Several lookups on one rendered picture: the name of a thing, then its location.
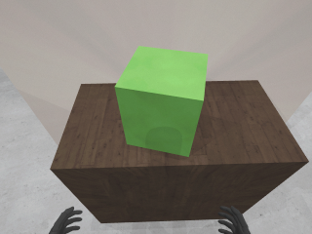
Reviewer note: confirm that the pedestal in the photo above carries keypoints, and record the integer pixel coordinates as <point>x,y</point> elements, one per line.
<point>241,151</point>

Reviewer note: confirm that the carton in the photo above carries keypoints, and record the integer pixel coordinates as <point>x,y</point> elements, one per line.
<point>160,96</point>

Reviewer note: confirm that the left robot hand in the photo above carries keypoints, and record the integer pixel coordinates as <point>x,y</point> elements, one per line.
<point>64,220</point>

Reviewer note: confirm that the right robot hand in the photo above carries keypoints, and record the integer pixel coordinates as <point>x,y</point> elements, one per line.
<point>238,225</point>

